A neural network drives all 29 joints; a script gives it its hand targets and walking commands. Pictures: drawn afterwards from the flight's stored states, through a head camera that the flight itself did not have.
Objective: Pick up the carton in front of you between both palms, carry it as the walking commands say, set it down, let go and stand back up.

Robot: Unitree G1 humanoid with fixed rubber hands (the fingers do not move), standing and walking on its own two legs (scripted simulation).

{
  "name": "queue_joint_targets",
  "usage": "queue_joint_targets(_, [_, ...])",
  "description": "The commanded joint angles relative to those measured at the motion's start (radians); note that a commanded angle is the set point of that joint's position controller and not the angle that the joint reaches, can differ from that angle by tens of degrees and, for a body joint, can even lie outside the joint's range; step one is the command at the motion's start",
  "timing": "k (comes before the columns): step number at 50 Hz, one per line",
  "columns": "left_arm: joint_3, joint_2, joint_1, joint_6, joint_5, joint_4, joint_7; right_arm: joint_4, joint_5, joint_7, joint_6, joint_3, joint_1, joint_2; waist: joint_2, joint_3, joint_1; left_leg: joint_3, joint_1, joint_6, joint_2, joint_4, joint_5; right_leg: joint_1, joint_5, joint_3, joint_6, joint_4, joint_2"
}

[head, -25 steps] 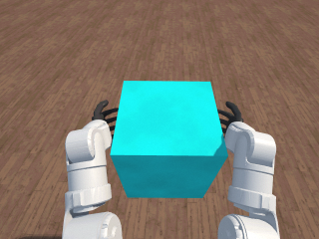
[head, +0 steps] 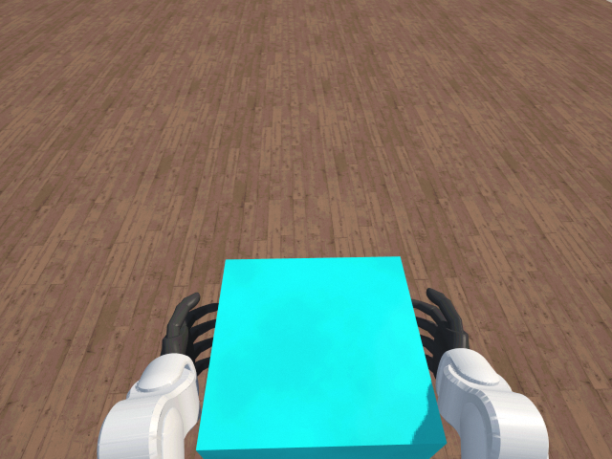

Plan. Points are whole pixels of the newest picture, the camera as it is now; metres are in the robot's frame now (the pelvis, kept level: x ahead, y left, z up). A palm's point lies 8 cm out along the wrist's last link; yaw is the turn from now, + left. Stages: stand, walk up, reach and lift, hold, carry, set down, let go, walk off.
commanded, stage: carry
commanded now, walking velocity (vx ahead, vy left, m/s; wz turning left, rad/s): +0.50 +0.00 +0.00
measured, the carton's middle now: (314, 381) +0.24 +0.00 +0.00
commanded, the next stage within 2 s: none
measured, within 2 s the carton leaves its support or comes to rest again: neither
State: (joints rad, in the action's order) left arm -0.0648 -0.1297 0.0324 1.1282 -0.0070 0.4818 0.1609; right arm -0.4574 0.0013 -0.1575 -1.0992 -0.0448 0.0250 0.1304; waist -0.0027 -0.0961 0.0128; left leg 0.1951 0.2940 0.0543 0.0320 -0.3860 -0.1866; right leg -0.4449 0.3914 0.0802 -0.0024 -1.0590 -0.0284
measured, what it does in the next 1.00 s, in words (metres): walks ahead: right foot, then left foot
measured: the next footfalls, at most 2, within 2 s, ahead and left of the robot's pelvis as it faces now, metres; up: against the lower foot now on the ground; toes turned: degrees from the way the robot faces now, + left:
right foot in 0.28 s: +0.38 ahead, -0.13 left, +0.00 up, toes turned -9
left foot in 0.80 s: +0.67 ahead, +0.11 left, +0.00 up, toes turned +13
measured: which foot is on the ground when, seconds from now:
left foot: down 0.00-0.32, up 0.34-0.78, down 0.80-1.00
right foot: up 0.00-0.26, down 0.28-0.84, up 0.86-1.00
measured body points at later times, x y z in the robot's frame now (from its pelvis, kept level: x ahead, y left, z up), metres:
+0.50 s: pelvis +0.30 -0.06 +0.00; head +0.29 -0.07 +0.45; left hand +0.52 +0.12 +0.06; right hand +0.56 -0.18 +0.06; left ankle +0.26 +0.08 -0.67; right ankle +0.34 -0.13 -0.75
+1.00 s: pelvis +0.61 +0.01 +0.00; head +0.61 +0.03 +0.45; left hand +0.86 +0.16 +0.06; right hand +0.85 -0.14 +0.07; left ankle +0.63 +0.10 -0.75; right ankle +0.56 -0.12 -0.66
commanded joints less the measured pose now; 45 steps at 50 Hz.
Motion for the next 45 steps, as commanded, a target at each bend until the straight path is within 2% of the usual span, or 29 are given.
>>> queue_joint_targets(1, [0.604,-0.798,-0.344,-0.028,0.178,0.147,-0.072,-0.191,-0.197,0.071,0.003,0.578,-0.361,0.792,-0.107,-0.219,0.003,-0.269,-0.337,0.086,0.275,0.215,0.175,-0.173,-0.115,-0.003,0.015,0.203,-0.054])
queue_joint_targets(4, [0.592,-0.739,-0.317,-0.023,0.155,0.163,-0.052,-0.2,-0.207,0.073,-0.006,0.587,-0.333,0.72,-0.138,-0.137,0.001,-0.159,-0.271,0.065,0.221,0.242,0.154,-0.137,-0.25,0.053,0.026,0.382,-0.049])
queue_joint_targets(9, [0.552,-0.594,-0.265,0.013,0.131,0.143,-0.017,-0.158,-0.171,0.036,-0.038,0.541,-0.252,0.59,-0.155,-0.031,0.006,-0.106,-0.234,0.041,0.215,0.239,0.175,-0.066,-0.371,0.11,0.012,0.519,-0.044])
queue_joint_targets(11, [0.53,-0.548,-0.284,0.022,0.129,0.126,-0.008,-0.141,-0.156,0.018,-0.048,0.521,-0.271,0.554,-0.15,-0.024,0.003,-0.072,-0.23,0.024,0.205,0.16,0.222,0.009,-0.338,0.14,0.001,0.549,-0.033])
queue_joint_targets(13, [0.501,-0.513,-0.287,0.025,0.127,0.091,0.003,-0.118,-0.144,0.0,-0.053,0.505,-0.295,0.525,-0.108,-0.086,-0.019,0.011,-0.157,-0.014,0.152,-0.08,0.351,0.233,-0.222,0.197,-0.016,0.575,0.026])
queue_joint_targets(14, [0.489,-0.504,-0.287,0.024,0.127,0.08,0.008,-0.113,-0.142,-0.008,-0.054,0.501,-0.302,0.509,-0.042,-0.152,-0.037,0.021,-0.033,-0.046,0.123,-0.282,0.292,0.428,-0.149,0.1,-0.03,0.582,-0.038])
queue_joint_targets(15, [0.483,-0.483,-0.295,0.021,0.127,0.08,0.013,-0.126,-0.145,-0.014,-0.056,0.503,-0.308,0.514,0.202,-0.222,-0.039,0.008,0.159,-0.084,0.036,-0.597,0.026,0.553,0.035,-0.333,-0.113,0.719,-0.293])
queue_joint_targets(16, [0.476,-0.522,-0.291,0.013,0.144,0.06,0.012,-0.155,-0.156,-0.011,-0.055,0.522,-0.342,0.536,0.357,-0.24,-0.047,-0.043,0.38,-0.087,-0.055,-0.805,-0.278,0.646,-0.026,-0.637,-0.218,0.86,-0.408])
queue_joint_targets(17, [0.486,-0.574,-0.298,0.008,0.155,0.063,0.004,-0.134,-0.165,-0.004,-0.052,0.524,-0.347,0.569,0.277,-0.239,-0.032,-0.162,0.391,-0.054,0.016,-0.903,-0.282,0.583,-0.177,-0.578,-0.212,0.855,-0.393])
queue_joint_targets(18, [0.513,-0.625,-0.346,0.001,0.172,0.097,-0.009,-0.126,-0.172,0.005,-0.042,0.535,-0.36,0.627,0.163,-0.25,-0.032,-0.188,0.388,-0.037,0.057,-0.93,-0.262,0.535,-0.201,-0.461,-0.193,0.826,-0.389])
queue_joint_targets(19, [0.541,-0.684,-0.359,-0.012,0.183,0.113,-0.023,-0.124,-0.174,0.017,-0.029,0.543,-0.355,0.692,0.093,-0.257,-0.028,-0.205,0.358,-0.031,0.091,-0.879,-0.183,0.464,-0.18,-0.382,-0.169,0.838,-0.359])
queue_joint_targets(20, [0.554,-0.718,-0.373,-0.024,0.185,0.111,-0.037,-0.105,-0.166,0.028,-0.017,0.548,-0.35,0.734,0.062,-0.234,-0.022,-0.212,0.325,-0.034,0.116,-0.795,-0.117,0.399,-0.128,-0.303,-0.134,0.874,-0.322])
queue_joint_targets(21, [0.575,-0.743,-0.39,-0.034,0.196,0.123,-0.05,-0.101,-0.155,0.033,-0.004,0.549,-0.341,0.759,0.075,-0.237,-0.018,-0.19,0.301,-0.037,0.11,-0.737,-0.077,0.37,-0.102,-0.231,-0.11,0.892,-0.304])
queue_joint_targets(24, [0.597,-0.753,-0.37,-0.048,0.204,0.126,-0.074,-0.089,-0.129,0.04,0.019,0.555,-0.303,0.787,0.114,-0.205,-0.021,-0.139,0.291,-0.052,0.1,-0.576,-0.03,0.34,-0.078,-0.131,-0.115,0.938,-0.284])
queue_joint_targets(26, [0.599,-0.731,-0.336,-0.05,0.201,0.127,-0.08,-0.098,-0.119,0.038,0.024,0.556,-0.277,0.773,0.115,-0.167,-0.021,-0.119,0.322,-0.064,0.099,-0.444,0.027,0.366,-0.103,-0.103,-0.129,0.968,-0.28])
queue_joint_targets(29, [0.597,-0.691,-0.31,-0.047,0.197,0.15,-0.077,-0.132,-0.125,0.032,0.021,0.561,-0.266,0.735,0.115,-0.122,-0.023,-0.079,0.333,-0.071,0.083,-0.281,0.108,0.414,-0.184,-0.04,-0.123,0.963,-0.252])
queue_joint_targets(34, [0.556,-0.595,-0.285,-0.021,0.17,0.162,-0.038,-0.175,-0.151,0.014,-0.012,0.557,-0.281,0.634,0.134,-0.058,-0.032,-0.026,0.316,-0.064,0.064,-0.157,0.15,0.459,-0.323,0.018,-0.117,0.926,-0.235])
queue_joint_targets(37, [0.537,-0.547,-0.272,-0.001,0.15,0.148,-0.013,-0.158,-0.149,0.002,-0.031,0.53,-0.261,0.573,0.147,-0.049,-0.034,0.015,0.247,-0.046,0.047,-0.091,0.114,0.504,-0.453,0.042,-0.1,0.846,-0.229])
queue_joint_targets(38, [0.535,-0.538,-0.276,0.004,0.147,0.145,-0.008,-0.147,-0.148,-0.001,-0.035,0.519,-0.25,0.56,0.134,-0.074,-0.027,0.046,0.144,-0.034,0.023,-0.062,0.082,0.487,-0.542,0.07,-0.086,0.75,-0.215])
queue_joint_targets(39, [0.537,-0.535,-0.278,0.011,0.146,0.142,-0.003,-0.124,-0.147,-0.004,-0.039,0.508,-0.226,0.551,0.081,-0.137,-0.009,0.081,-0.043,-0.019,-0.019,-0.036,0.024,0.43,-0.624,0.125,-0.059,0.571,-0.174])
queue_joint_targets(40, [0.538,-0.524,-0.289,0.015,0.149,0.149,0.0,-0.119,-0.147,-0.005,-0.04,0.498,-0.221,0.549,0.018,-0.214,0.012,-0.023,-0.278,0.005,0.057,-0.048,-0.034,0.268,-0.548,0.143,-0.022,0.365,-0.147])
queue_joint_targets(41, [0.55,-0.533,-0.294,0.02,0.155,0.175,0.001,-0.124,-0.145,-0.005,-0.039,0.488,-0.219,0.532,-0.223,-0.279,0.015,-0.426,-0.448,0.079,0.289,0.051,-0.134,0.017,-0.272,0.142,0.022,0.073,-0.05])
queue_joint_targets(42, [0.57,-0.54,-0.322,0.022,0.173,0.191,-0.006,-0.106,-0.151,-0.001,-0.033,0.489,-0.222,0.569,-0.325,-0.251,0.021,-0.682,-0.574,0.182,0.381,0.145,0.025,-0.241,0.051,0.075,0.021,-0.112,0.053])
queue_joint_targets(43, [0.589,-0.585,-0.329,0.016,0.188,0.187,-0.017,-0.133,-0.16,0.009,-0.025,0.496,-0.235,0.615,-0.27,-0.257,0.023,-0.644,-0.53,0.191,0.396,0.133,0.194,-0.285,0.093,-0.021,0.005,-0.236,-0.007])
queue_joint_targets(44, [0.594,-0.643,-0.338,0.005,0.192,0.175,-0.026,-0.162,-0.174,0.02,-0.018,0.518,-0.268,0.665,-0.163,-0.269,0.018,-0.522,-0.487,0.159,0.381,0.109,0.249,-0.289,0.063,-0.06,-0.01,-0.254,-0.057])
queue_joint_targets(45, [0.592,-0.686,-0.329,-0.005,0.186,0.164,-0.035,-0.174,-0.183,0.031,-0.008,0.545,-0.296,0.705,-0.091,-0.278,0.011,-0.453,-0.425,0.128,0.36,0.118,0.226,-0.253,-0.007,-0.082,-0.015,-0.207,-0.09])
